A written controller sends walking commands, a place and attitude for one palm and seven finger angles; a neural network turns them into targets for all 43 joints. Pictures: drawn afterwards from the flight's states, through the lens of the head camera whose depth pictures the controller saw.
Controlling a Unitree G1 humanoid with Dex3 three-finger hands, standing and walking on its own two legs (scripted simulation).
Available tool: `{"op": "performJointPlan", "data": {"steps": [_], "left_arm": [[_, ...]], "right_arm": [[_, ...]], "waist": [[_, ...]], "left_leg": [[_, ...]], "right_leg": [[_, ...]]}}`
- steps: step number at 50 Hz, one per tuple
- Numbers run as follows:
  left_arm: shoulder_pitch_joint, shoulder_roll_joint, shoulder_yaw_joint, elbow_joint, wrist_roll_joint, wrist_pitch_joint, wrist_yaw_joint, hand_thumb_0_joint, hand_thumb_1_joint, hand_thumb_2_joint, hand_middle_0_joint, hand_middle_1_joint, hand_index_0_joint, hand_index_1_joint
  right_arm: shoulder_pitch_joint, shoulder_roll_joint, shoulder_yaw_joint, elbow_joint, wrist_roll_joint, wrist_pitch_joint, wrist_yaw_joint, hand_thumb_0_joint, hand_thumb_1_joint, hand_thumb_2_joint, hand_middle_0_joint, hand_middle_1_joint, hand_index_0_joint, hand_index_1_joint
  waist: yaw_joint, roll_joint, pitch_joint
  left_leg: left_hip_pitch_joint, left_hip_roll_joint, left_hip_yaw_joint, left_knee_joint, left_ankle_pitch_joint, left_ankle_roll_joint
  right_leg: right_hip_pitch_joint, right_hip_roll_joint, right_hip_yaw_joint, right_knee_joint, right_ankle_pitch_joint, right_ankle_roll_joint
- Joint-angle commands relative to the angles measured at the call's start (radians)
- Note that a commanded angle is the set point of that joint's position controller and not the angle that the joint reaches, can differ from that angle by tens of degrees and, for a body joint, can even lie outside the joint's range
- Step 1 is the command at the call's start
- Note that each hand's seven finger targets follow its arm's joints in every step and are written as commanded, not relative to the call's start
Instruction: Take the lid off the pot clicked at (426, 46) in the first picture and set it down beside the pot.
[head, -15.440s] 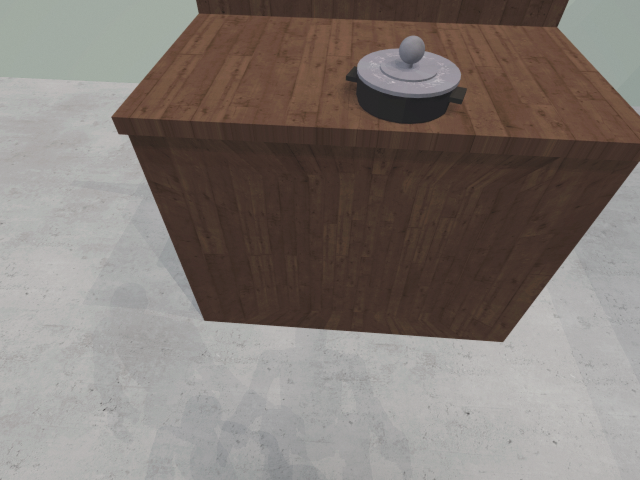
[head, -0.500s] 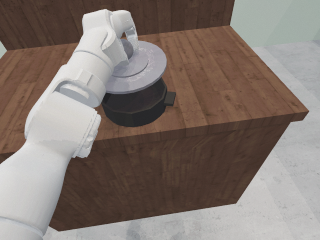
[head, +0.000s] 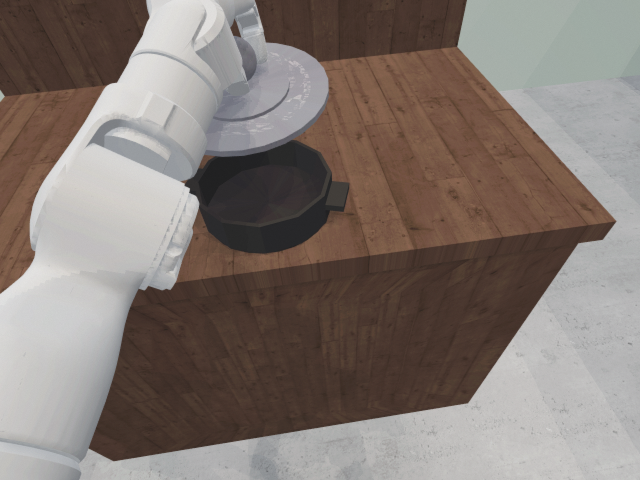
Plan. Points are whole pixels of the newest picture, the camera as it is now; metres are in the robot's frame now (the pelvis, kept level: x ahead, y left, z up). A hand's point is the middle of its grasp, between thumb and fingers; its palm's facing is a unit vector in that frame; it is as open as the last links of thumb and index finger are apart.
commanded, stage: lift the lid straight up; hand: left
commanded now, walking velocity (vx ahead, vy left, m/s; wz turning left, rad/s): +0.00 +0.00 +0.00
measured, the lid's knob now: (234, 60) +0.51 +0.07 +0.29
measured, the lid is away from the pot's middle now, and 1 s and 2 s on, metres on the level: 0.01 0.06 0.18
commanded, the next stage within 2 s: move the lid sideways beside the pot in 0.50 s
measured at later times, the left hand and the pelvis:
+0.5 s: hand (228, 31) +0.48 +0.07 +0.33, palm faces -0.20 -0.21 -0.96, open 7.7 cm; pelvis +0.01 +0.00 +0.00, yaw +0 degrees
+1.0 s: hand (178, 38) +0.48 +0.12 +0.33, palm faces -0.16 -0.14 -0.98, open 7.7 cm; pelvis +0.01 +0.00 +0.00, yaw +1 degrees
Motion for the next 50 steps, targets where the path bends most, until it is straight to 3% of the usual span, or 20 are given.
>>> {"op": "performJointPlan", "data": {"steps": [1, 5, 8, 11, 13, 14, 18, 20, 21, 24, 26, 29, 32, 35, 38, 39, 42, 44, 46, 50], "left_arm": [[-0.680, 0.212, 0.021, -0.237, 0.046, -0.016, 0.052, 0.000, 0.763, 0.847, -0.796, -1.086, -0.757, -1.089], [-0.683, 0.280, 0.065, -0.211, 0.057, -0.002, 0.047, 0.000, 0.763, 0.847, -0.796, -1.086, -0.757, -1.089], [-0.701, 0.234, 0.030, -0.224, 0.028, -0.003, 0.041, 0.000, 0.763, 0.847, -0.796, -1.086, -0.757, -1.089], [-0.669, 0.203, 0.017, -0.192, 0.055, 0.011, 0.033, 0.000, 0.763, 0.847, -0.796, -1.086, -0.757, -1.089], [-0.681, 0.213, 0.024, -0.213, 0.023, 0.018, 0.030, 0.000, 0.763, 0.847, -0.796, -1.086, -0.757, -1.089], [-0.719, 0.233, 0.039, -0.279, 0.048, 0.011, 0.030, 0.000, 0.763, 0.847, -0.796, -1.086, -0.757, -1.089], [-0.640, 0.202, 0.026, -0.159, 0.029, 0.039, 0.024, 0.000, 0.763, 0.847, -0.796, -1.086, -0.757, -1.089], [-0.666, 0.277, 0.069, -0.200, 0.065, 0.038, 0.023, 0.000, 0.763, 0.847, -0.796, -1.086, -0.757, -1.089], [-0.679, 0.257, 0.052, -0.180, 0.066, 0.043, 0.023, 0.000, 0.763, 0.847, -0.796, -1.086, -0.757, -1.089], [-0.705, 0.215, 0.020, -0.217, 0.057, 0.037, 0.024, 0.000, 0.763, 0.847, -0.796, -1.086, -0.757, -1.089], [-0.686, 0.251, 0.044, -0.177, 0.068, 0.045, 0.026, 0.000, 0.763, 0.847, -0.796, -1.086, -0.757, -1.089], [-0.739, 0.198, 0.006, -0.249, 0.054, 0.034, 0.028, 0.000, 0.763, 0.847, -0.796, -1.086, -0.757, -1.089], [-0.693, 0.280, 0.034, -0.279, 0.149, 0.009, 0.047, 0.000, 0.763, 0.847, -0.796, -1.086, -0.757, -1.089], [-0.633, 0.283, 0.049, -0.237, 0.130, 0.010, 0.036, 0.000, 0.763, 0.847, -0.796, -1.086, -0.757, -1.089], [-0.618, 0.291, 0.051, -0.276, 0.088, 0.003, 0.021, 0.000, 0.763, 0.847, -0.796, -1.086, -0.757, -1.089], [-0.650, 0.306, 0.055, -0.328, 0.110, -0.005, 0.019, 0.000, 0.763, 0.847, -0.796, -1.086, -0.757, -1.089], [-0.614, 0.322, 0.058, -0.292, 0.117, -0.002, 0.012, 0.000, 0.763, 0.847, -0.796, -1.086, -0.757, -1.089], [-0.634, 0.338, 0.057, -0.380, 0.112, -0.021, 0.006, 0.000, 0.763, 0.847, -0.796, -1.086, -0.757, -1.089], [-0.624, 0.302, 0.035, -0.371, 0.113, -0.022, 0.001, 0.000, 0.763, 0.847, -0.796, -1.086, -0.757, -1.089], [-0.548, 0.358, 0.066, -0.343, 0.106, -0.023, -0.015, 0.000, 0.763, 0.847, -0.796, -1.086, -0.757, -1.089]], "right_arm": [[-0.012, -0.126, -0.039, -0.102, -0.002, -0.045, -0.009, 0.000, -0.900, -0.900, 0.200, 0.300, 0.200, 0.300], [-0.003, -0.137, -0.041, -0.100, -0.005, -0.040, -0.007, 0.000, -0.900, -0.900, 0.200, 0.300, 0.200, 0.300], [0.015, -0.135, -0.038, -0.116, 0.004, -0.050, 0.004, 0.000, -0.900, -0.900, 0.200, 0.300, 0.200, 0.300], [-0.008, -0.130, -0.040, -0.109, 0.004, -0.039, 0.001, 0.000, -0.900, -0.900, 0.200, 0.300, 0.200, 0.300], [0.010, -0.141, -0.037, -0.114, 0.006, -0.037, 0.007, 0.000, -0.900, -0.900, 0.200, 0.300, 0.200, 0.300], [-0.005, -0.130, -0.039, -0.114, -0.004, -0.041, 0.008, 0.000, -0.900, -0.900, 0.200, 0.300, 0.200, 0.300], [0.018, -0.142, -0.036, -0.107, 0.008, -0.027, 0.006, 0.000, -0.900, -0.900, 0.200, 0.300, 0.200, 0.300], [-0.014, -0.139, -0.034, -0.116, -0.003, -0.021, 0.001, 0.000, -0.900, -0.900, 0.200, 0.300, 0.200, 0.300], [-0.021, -0.133, -0.032, -0.117, 0.002, -0.020, -0.003, 0.000, -0.900, -0.900, 0.200, 0.300, 0.200, 0.300], [-0.024, -0.129, -0.031, -0.118, 0.004, -0.018, 0.001, 0.000, -0.900, -0.900, 0.200, 0.300, 0.200, 0.300], [-0.021, -0.132, -0.031, -0.115, 0.003, -0.017, -0.006, 0.000, -0.900, -0.900, 0.200, 0.300, 0.200, 0.300], [-0.021, -0.127, -0.033, -0.121, 0.003, -0.022, 0.001, 0.000, -0.900, -0.900, 0.200, 0.300, 0.200, 0.300], [-0.028, -0.127, -0.033, -0.139, -0.001, -0.015, 0.000, 0.000, -0.900, -0.900, 0.200, 0.300, 0.200, 0.300], [-0.036, -0.126, -0.037, -0.138, 0.002, 0.001, 0.002, 0.000, -0.900, -0.900, 0.200, 0.300, 0.200, 0.300], [-0.032, -0.132, -0.037, -0.154, 0.006, 0.005, 0.004, 0.000, -0.900, -0.900, 0.200, 0.300, 0.200, 0.300], [-0.036, -0.125, -0.037, -0.153, 0.003, 0.005, 0.005, 0.000, -0.900, -0.900, 0.200, 0.300, 0.200, 0.300], [-0.042, -0.125, -0.037, -0.156, 0.007, 0.007, -0.002, 0.000, -0.900, -0.900, 0.200, 0.300, 0.200, 0.300], [-0.042, -0.127, -0.039, -0.168, 0.006, 0.010, 0.004, 0.000, -0.900, -0.900, 0.200, 0.300, 0.200, 0.300], [-0.047, -0.120, -0.040, -0.171, 0.009, 0.006, 0.003, 0.000, -0.900, -0.900, 0.200, 0.300, 0.200, 0.300], [-0.057, -0.129, -0.041, -0.172, 0.008, 0.020, 0.001, 0.000, -0.900, -0.900, 0.200, 0.300, 0.200, 0.300]], "waist": [[-0.014, -0.133, -0.408], [-0.009, -0.168, -0.400], [0.006, -0.123, -0.413], [-0.015, -0.179, -0.371], [0.003, -0.145, -0.383], [-0.002, -0.138, -0.456], [-0.003, -0.174, -0.335], [-0.001, -0.207, -0.396], [-0.010, -0.214, -0.375], [-0.016, -0.169, -0.390], [-0.014, -0.206, -0.367], [-0.021, -0.133, -0.416], [-0.003, -0.149, -0.441], [0.003, -0.180, -0.405], [0.018, -0.139, -0.429], [0.011, -0.151, -0.458], [0.011, -0.179, -0.385], [0.017, -0.145, -0.447], [0.011, -0.143, -0.419], [0.018, -0.173, -0.383]], "left_leg": [[0.336, -0.033, -0.003, 0.050, 0.361, 0.051], [0.301, -0.037, 0.012, 0.044, 0.320, 0.055], [0.284, -0.033, -0.014, 0.076, 0.434, 0.051], [0.304, -0.034, 0.011, 0.058, 0.372, 0.058], [0.285, -0.034, -0.008, 0.066, 0.415, 0.051], [0.344, -0.030, 0.006, 0.064, 0.442, 0.054], [0.265, -0.035, -0.001, 0.057, 0.398, 0.052], [0.279, -0.036, 0.019, 0.053, 0.372, 0.059], [0.269, -0.039, 0.023, 0.049, 0.339, 0.061], [0.302, -0.032, 0.011, 0.052, 0.370, 0.056], [0.280, -0.036, 0.013, 0.051, 0.349, 0.061], [0.337, -0.028, -0.001, 0.060, 0.410, 0.053], [0.313, -0.026, 0.008, 0.071, 0.423, 0.049], [0.292, -0.031, 0.010, 0.065, 0.414, 0.052], [0.299, -0.035, 0.004, 0.077, 0.479, 0.050], [0.328, -0.032, 0.010, 0.074, 0.486, 0.052], [0.294, -0.036, 0.015, 0.063, 0.403, 0.055], [0.327, -0.034, 0.008, 0.072, 0.467, 0.051], [0.341, -0.033, 0.005, 0.079, 0.469, 0.054], [0.303, -0.039, 0.009, 0.072, 0.401, 0.057]], "right_leg": [[-0.010, 0.084, -0.071, -0.030, 0.357, -0.048], [0.016, 0.080, -0.067, -0.034, 0.362, -0.045], [-0.013, 0.057, -0.051, -0.005, 0.432, -0.054], [-0.011, 0.081, -0.069, -0.034, 0.384, -0.043], [-0.013, 0.064, -0.060, -0.019, 0.417, -0.050], [0.020, 0.077, -0.064, -0.019, 0.417, -0.043], [-0.013, 0.065, -0.071, -0.031, 0.410, -0.047], [0.037, 0.072, -0.065, -0.031, 0.415, -0.041], [0.027, 0.070, -0.064, -0.034, 0.406, -0.040], [0.003, 0.074, -0.067, -0.033, 0.387, -0.042], [0.011, 0.073, -0.067, -0.035, 0.394, -0.042], [-0.009, 0.075, -0.068, -0.030, 0.385, -0.043], [0.018, 0.074, -0.064, -0.022, 0.386, -0.049], [0.033, 0.074, -0.073, -0.024, 0.393, -0.048], [0.050, 0.061, -0.072, -0.014, 0.453, -0.049], [0.055, 0.071, -0.070, -0.017, 0.440, -0.042], [0.037, 0.072, -0.076, -0.029, 0.392, -0.044], [0.057, 0.070, -0.072, -0.022, 0.421, -0.043], [0.028, 0.074, -0.078, -0.022, 0.400, -0.043], [0.042, 0.070, -0.079, -0.029, 0.381, -0.044]]}}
